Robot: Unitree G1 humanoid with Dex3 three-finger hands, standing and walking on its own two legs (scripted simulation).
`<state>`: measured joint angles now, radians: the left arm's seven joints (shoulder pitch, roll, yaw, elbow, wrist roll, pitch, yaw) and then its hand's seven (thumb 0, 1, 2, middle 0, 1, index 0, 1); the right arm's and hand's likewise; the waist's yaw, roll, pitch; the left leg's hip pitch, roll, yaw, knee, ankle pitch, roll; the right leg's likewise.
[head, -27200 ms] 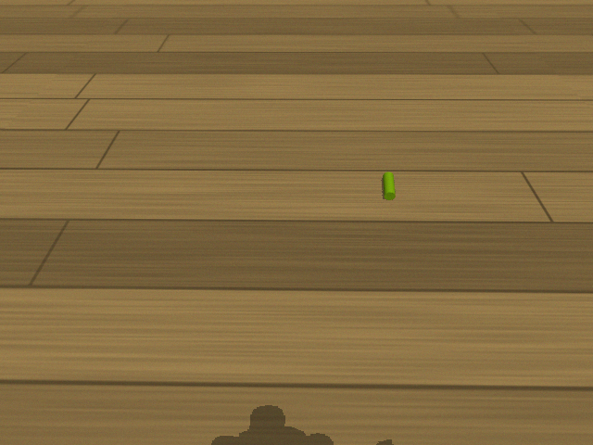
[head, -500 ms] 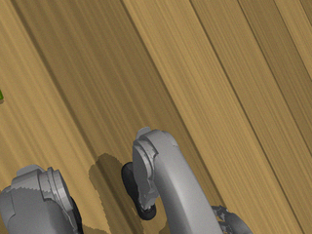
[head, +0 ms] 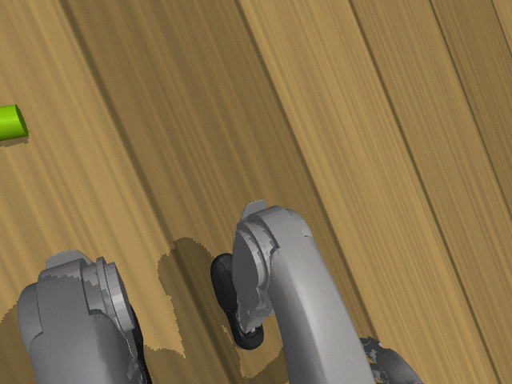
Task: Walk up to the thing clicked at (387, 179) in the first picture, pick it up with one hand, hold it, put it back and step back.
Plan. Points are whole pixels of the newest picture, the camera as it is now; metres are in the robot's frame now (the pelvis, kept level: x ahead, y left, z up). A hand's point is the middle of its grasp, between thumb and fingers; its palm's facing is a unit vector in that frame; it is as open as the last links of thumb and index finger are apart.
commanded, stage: approach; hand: left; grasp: from above
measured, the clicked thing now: out of the picture +0.52 +0.32 -0.30
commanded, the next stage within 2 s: close in in 0.04 s
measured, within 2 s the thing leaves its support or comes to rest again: neither
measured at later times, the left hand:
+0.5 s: hand out of the picture +0.51 +0.31 -0.17, palm faces -0.53 -0.09 -0.84, open 13.9 cm
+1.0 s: hand out of the picture +0.52 +0.32 -0.23, palm faces -0.42 -0.10 -0.90, open 14.4 cm
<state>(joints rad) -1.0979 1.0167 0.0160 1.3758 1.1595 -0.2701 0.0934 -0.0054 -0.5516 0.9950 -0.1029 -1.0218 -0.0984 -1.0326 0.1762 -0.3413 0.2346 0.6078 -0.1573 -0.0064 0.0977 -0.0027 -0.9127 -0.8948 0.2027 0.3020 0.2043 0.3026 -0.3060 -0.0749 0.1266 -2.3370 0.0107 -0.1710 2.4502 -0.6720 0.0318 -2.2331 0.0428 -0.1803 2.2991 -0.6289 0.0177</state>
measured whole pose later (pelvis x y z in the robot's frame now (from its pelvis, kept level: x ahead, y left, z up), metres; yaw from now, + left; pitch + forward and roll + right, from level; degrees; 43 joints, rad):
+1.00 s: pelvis +0.01 +0.00 -0.01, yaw -3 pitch +31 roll -15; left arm -1.19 1.09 0.05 1.66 1.31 -0.21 0.47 -0.01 -0.56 1.03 -0.10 -0.93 -0.07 -0.96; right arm 0.14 -0.33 0.31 0.58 -0.19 -0.10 0.13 0.00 -0.90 -0.90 0.20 0.30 0.20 0.30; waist -0.43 -0.12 0.13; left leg -2.36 0.02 -0.20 2.50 -0.71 0.04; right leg -2.25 0.06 -0.20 2.31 -0.65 0.03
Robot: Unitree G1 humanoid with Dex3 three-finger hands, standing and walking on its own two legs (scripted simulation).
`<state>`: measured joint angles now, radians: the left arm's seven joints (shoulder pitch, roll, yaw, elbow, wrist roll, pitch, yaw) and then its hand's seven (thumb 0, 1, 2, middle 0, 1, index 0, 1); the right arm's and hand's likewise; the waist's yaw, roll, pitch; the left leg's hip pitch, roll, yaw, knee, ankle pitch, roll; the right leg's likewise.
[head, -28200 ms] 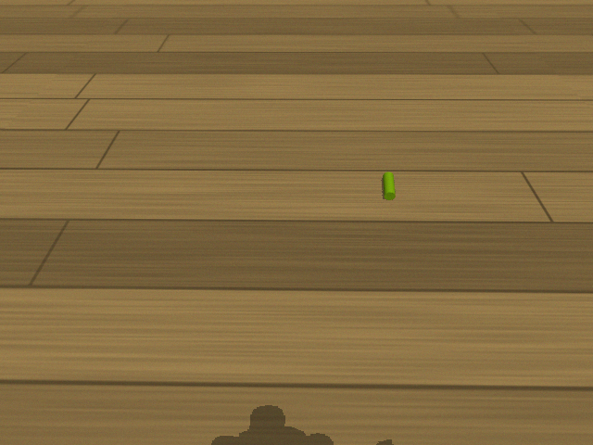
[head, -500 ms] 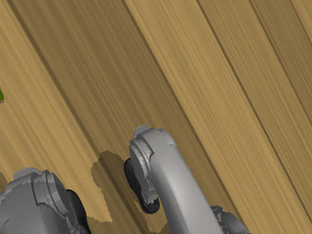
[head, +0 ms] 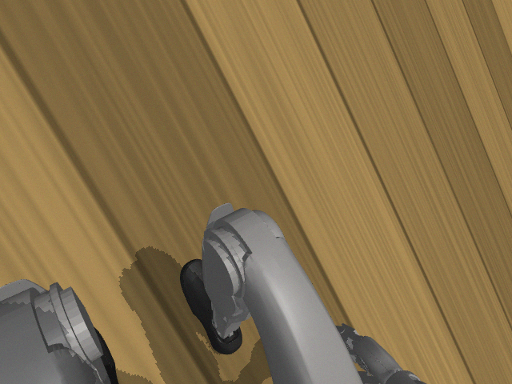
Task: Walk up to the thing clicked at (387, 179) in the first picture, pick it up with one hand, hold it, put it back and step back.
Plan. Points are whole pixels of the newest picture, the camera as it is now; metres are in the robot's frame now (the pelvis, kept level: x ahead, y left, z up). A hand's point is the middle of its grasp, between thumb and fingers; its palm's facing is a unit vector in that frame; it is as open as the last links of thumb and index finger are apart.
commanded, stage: rest palm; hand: left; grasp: from above
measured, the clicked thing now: out of the picture +0.50 +0.34 -0.29
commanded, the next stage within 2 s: close in 1.18 s
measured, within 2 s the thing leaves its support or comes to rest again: neither
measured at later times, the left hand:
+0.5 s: hand out of the picture +0.49 +0.33 -0.24, palm faces -0.44 -0.12 -0.89, open 14.3 cm
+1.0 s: hand out of the picture +0.48 +0.33 -0.25, palm faces -0.43 -0.13 -0.89, open 13.9 cm
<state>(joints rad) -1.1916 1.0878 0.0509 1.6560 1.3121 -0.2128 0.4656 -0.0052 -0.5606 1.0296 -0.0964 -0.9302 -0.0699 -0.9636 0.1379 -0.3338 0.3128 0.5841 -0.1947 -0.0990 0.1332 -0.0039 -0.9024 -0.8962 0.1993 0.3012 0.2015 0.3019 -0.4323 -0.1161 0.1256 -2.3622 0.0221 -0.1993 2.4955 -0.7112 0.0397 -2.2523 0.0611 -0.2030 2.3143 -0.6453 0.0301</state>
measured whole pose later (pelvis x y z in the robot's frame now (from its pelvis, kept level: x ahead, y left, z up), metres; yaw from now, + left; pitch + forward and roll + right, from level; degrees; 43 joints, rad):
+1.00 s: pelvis -0.01 +0.00 -0.01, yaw -2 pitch +28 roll -16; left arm -1.17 1.16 0.06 1.69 1.28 -0.22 0.51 0.00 -0.49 1.00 -0.13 -0.96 -0.11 -0.99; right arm 0.12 -0.35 0.40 0.57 -0.22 -0.16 0.16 0.00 -0.91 -0.90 0.20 0.30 0.20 0.30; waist -0.45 -0.16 0.21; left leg -2.36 0.03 -0.24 2.53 -0.71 0.04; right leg -2.24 0.08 -0.23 2.32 -0.62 0.04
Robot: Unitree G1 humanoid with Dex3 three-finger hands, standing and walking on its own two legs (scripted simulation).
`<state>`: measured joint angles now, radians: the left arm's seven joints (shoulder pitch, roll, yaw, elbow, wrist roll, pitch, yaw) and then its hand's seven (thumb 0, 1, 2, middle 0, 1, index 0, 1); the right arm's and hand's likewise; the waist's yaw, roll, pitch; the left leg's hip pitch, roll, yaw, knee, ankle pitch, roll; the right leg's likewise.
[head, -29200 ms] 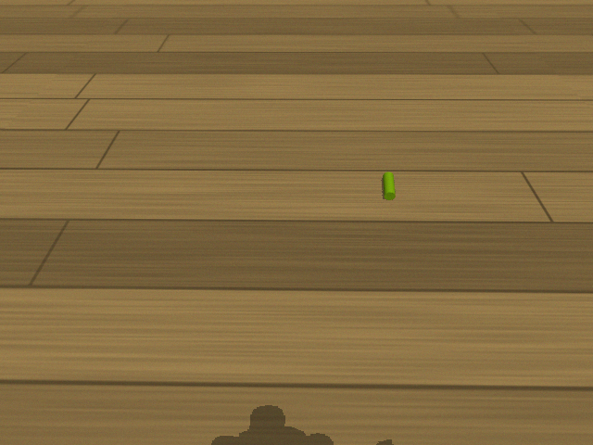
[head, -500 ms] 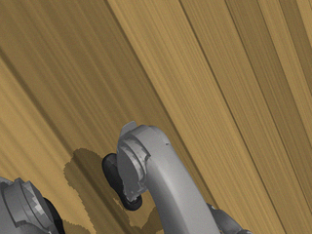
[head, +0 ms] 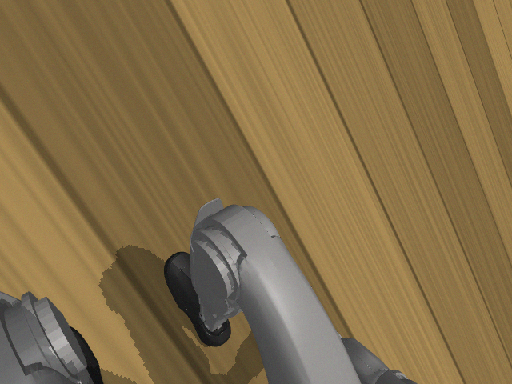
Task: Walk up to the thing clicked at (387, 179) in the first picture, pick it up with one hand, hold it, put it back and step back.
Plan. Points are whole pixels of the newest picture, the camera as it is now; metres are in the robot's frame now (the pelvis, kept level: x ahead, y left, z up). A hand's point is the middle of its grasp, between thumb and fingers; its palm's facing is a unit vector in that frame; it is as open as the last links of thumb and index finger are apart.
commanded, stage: rest palm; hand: left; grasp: from above
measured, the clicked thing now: out of the picture +0.50 +0.35 -0.29
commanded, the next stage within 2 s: close in 0.18 s
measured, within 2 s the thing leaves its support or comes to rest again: neither
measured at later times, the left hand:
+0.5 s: hand out of the picture +0.48 +0.35 -0.25, palm faces -0.43 -0.14 -0.89, open 13.2 cm
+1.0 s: hand out of the picture +0.48 +0.35 -0.25, palm faces -0.43 -0.13 -0.89, open 12.0 cm
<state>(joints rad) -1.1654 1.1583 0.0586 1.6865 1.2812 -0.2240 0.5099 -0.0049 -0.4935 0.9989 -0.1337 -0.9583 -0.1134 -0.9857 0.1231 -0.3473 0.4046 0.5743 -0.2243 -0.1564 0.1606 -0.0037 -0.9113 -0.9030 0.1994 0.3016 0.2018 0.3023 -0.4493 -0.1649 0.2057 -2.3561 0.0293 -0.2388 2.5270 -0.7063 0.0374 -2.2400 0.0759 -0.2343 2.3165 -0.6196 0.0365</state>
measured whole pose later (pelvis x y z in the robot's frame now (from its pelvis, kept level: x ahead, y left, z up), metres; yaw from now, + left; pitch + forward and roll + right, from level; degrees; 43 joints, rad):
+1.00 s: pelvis +0.00 +0.00 +0.00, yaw -1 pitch +28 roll -16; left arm -1.15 1.18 0.06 1.68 1.27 -0.23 0.52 0.00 -0.16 0.72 -0.33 -0.81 -0.35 -0.80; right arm 0.11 -0.36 0.42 0.57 -0.23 -0.16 0.15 0.00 -0.90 -0.90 0.20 0.30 0.20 0.30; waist -0.45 -0.17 0.23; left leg -2.35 0.03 -0.25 2.52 -0.71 0.04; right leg -2.23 0.08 -0.24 2.30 -0.61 0.04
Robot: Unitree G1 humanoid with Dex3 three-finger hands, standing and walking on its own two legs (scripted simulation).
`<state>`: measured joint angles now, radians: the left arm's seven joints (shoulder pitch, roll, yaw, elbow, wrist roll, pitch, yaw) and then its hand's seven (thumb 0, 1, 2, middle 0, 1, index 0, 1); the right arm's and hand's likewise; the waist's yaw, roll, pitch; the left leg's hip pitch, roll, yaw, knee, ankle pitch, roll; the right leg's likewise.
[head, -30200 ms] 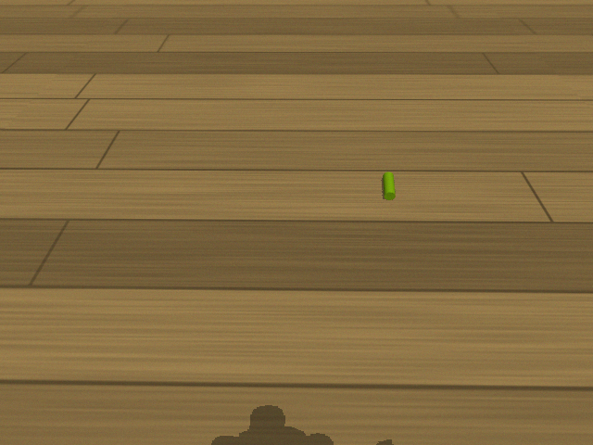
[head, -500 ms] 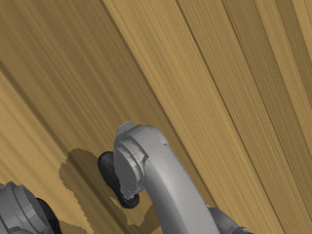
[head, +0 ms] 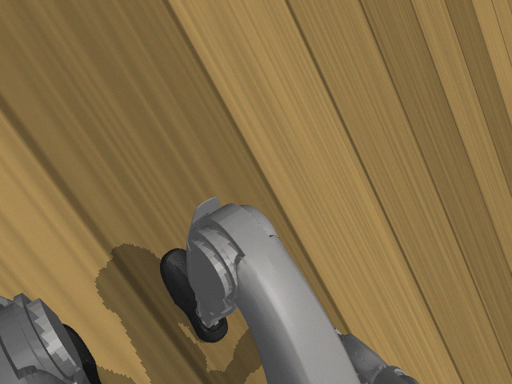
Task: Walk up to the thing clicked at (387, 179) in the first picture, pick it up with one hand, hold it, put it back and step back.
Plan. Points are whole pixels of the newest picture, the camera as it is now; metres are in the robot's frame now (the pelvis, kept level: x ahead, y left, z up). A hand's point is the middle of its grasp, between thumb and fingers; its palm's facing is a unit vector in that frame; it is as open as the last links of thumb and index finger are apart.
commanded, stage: close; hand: left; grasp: from above
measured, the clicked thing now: out of the picture +0.49 +0.36 -0.29
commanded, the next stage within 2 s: settle in 0.90 s
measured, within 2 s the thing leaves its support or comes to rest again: leaves its support in 1.34 s
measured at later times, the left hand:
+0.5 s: hand out of the picture +0.48 +0.35 -0.26, palm faces -0.43 -0.14 -0.89, open 9.6 cm
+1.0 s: hand out of the picture +0.47 +0.35 -0.26, palm faces -0.43 -0.15 -0.89, open 8.5 cm
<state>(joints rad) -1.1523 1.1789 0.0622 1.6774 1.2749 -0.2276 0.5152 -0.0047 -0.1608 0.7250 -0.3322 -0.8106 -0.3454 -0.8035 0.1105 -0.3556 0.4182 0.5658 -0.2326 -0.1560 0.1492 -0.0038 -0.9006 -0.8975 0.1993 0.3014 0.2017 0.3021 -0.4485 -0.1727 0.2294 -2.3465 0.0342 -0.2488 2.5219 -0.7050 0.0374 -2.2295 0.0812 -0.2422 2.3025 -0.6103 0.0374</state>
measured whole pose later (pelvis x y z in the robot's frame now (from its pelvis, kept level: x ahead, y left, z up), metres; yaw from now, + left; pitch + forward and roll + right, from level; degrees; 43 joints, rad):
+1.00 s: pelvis +0.00 +0.00 +0.00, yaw +0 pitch +28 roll -17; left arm -1.15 1.18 0.07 1.67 1.27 -0.23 0.51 0.00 0.26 0.40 -0.70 -0.57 -0.73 -0.52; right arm 0.11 -0.36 0.42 0.57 -0.24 -0.16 0.15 0.00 -0.90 -0.90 0.20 0.30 0.20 0.30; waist -0.45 -0.17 0.23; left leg -2.34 0.03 -0.25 2.52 -0.71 0.03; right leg -2.23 0.08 -0.25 2.30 -0.61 0.03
